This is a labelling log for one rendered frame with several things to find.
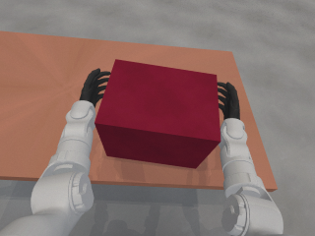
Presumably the robot right hand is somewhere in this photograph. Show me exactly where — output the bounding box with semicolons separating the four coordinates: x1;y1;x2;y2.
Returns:
217;82;240;120

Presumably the carton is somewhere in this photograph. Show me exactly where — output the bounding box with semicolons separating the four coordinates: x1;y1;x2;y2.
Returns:
94;59;221;169

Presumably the right robot forearm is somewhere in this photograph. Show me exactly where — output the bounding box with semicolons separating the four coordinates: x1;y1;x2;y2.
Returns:
219;118;284;233

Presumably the robot left hand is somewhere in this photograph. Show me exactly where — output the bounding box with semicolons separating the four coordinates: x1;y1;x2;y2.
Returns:
79;68;111;108

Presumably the robot left upper arm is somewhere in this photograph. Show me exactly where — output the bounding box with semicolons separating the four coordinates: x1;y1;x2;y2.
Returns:
0;170;95;236

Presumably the left robot forearm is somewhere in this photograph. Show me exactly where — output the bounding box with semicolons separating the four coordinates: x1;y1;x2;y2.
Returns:
31;100;95;213

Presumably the table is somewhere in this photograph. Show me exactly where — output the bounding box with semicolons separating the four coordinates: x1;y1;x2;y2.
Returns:
0;30;278;193

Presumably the robot right upper arm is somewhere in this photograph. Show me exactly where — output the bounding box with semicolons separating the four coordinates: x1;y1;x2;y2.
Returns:
221;193;295;236

